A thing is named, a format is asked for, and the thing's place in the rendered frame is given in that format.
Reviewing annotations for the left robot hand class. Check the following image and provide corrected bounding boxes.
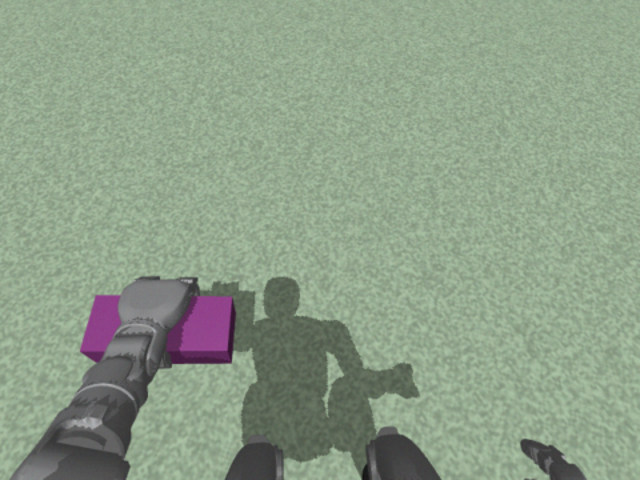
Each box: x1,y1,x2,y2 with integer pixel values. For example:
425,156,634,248
118,276,200,369

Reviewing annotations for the carton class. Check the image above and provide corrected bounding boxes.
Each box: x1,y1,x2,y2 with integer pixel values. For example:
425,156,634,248
80,295,236,364

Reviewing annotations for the right robot hand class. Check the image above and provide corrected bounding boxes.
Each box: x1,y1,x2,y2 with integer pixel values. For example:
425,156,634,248
520,439,587,480

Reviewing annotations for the left robot arm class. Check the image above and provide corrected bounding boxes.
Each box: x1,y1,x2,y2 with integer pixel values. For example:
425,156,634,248
10,319,167,480

